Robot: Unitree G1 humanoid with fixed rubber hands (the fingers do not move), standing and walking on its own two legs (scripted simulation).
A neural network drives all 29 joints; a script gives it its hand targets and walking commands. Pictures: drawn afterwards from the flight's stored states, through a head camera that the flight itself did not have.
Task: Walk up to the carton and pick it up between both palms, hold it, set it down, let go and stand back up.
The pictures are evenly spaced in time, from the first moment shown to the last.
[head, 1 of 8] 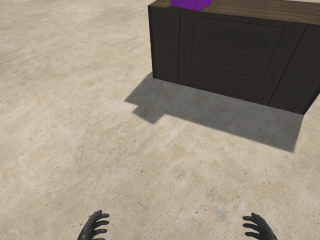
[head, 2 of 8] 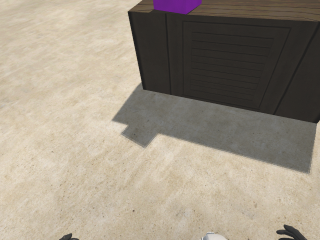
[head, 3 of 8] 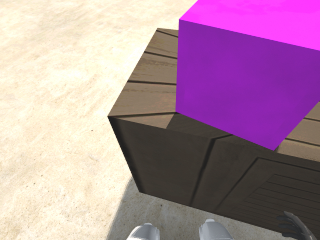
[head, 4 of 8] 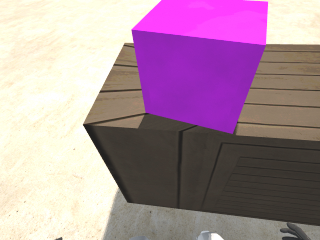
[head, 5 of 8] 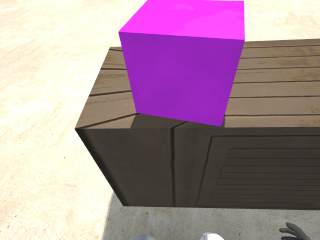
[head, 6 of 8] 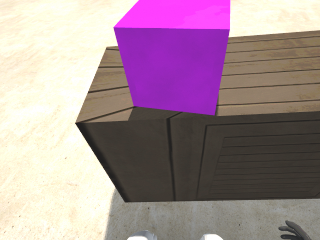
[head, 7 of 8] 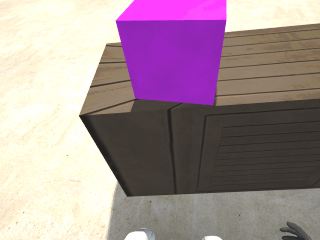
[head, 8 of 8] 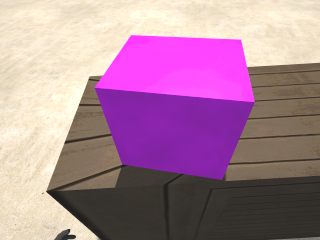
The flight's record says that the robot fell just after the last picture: no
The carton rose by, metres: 0.00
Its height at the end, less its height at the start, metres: +0.00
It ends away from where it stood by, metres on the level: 0.00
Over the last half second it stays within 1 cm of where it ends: yes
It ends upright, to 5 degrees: yes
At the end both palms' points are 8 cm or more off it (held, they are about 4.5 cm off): yes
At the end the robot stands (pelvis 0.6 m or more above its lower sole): yes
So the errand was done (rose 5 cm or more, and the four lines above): no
